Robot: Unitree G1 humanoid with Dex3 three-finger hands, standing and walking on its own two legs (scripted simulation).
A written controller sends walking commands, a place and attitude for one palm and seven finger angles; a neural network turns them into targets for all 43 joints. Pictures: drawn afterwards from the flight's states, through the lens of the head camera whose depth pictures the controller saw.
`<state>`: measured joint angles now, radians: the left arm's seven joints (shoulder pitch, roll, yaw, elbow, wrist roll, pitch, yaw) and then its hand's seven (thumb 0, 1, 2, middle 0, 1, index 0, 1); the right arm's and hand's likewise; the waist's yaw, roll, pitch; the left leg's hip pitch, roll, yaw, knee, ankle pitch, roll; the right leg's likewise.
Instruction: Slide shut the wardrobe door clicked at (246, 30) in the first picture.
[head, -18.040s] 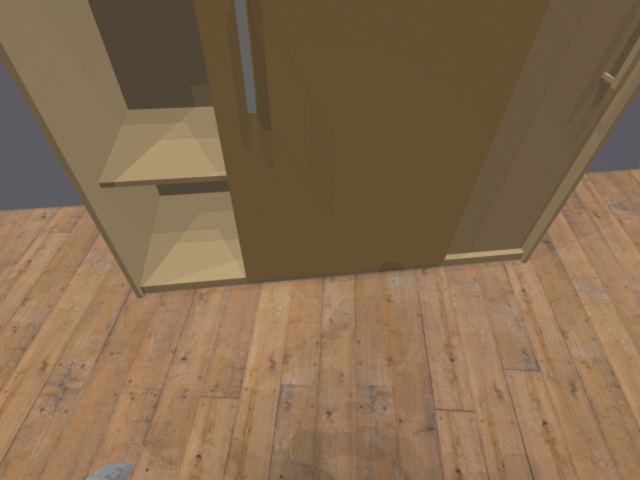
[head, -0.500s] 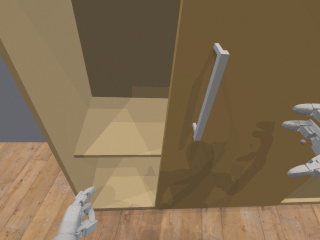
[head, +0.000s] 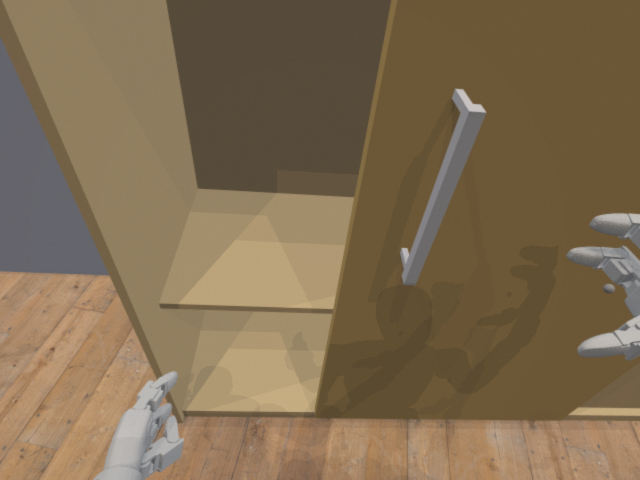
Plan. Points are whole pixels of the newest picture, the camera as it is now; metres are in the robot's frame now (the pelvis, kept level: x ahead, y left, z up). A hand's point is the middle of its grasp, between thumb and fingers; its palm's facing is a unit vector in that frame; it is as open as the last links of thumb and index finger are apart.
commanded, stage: move the hooked fingers beside the handle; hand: right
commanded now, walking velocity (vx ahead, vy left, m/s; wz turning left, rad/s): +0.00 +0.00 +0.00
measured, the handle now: (431, 200) +0.45 -0.13 +0.15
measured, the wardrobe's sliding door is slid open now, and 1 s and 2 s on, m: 0.39 0.39 0.39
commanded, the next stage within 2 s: none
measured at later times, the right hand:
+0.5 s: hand (574, 266) +0.31 -0.26 +0.18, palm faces +0.04 +1.00 -0.08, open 14.0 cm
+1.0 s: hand (541, 247) +0.34 -0.24 +0.18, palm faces +0.03 +1.00 -0.06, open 14.0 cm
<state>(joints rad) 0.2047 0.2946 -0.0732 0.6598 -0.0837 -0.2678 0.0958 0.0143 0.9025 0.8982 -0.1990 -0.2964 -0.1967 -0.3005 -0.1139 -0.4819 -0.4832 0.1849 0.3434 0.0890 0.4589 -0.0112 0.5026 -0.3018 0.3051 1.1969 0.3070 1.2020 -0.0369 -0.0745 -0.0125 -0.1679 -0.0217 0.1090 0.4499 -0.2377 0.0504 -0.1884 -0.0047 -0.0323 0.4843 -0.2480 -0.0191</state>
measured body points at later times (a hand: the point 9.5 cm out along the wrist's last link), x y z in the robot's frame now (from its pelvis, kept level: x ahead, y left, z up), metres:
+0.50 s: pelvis +0.00 -0.01 +0.00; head -0.01 +0.02 +0.45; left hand +0.19 +0.22 -0.07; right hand +0.30 -0.31 +0.19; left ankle +0.01 +0.08 -0.74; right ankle +0.01 -0.11 -0.74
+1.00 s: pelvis +0.01 -0.01 +0.00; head -0.01 +0.02 +0.45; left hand +0.19 +0.23 -0.08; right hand +0.33 -0.29 +0.18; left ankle +0.01 +0.08 -0.74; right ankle +0.01 -0.11 -0.74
